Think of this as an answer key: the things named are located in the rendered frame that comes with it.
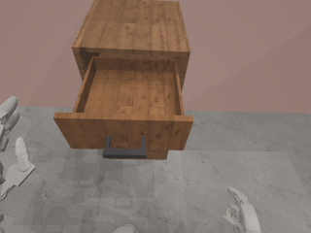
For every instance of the handle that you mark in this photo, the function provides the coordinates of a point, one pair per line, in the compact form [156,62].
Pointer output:
[124,153]

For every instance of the robot left hand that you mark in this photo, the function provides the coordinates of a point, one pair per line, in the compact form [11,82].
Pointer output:
[19,172]

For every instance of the robot right hand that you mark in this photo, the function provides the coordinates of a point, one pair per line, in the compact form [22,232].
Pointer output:
[246,218]

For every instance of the cabinet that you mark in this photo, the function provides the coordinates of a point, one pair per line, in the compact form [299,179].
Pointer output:
[152,29]

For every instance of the drawer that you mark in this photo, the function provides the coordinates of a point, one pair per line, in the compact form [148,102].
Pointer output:
[128,98]

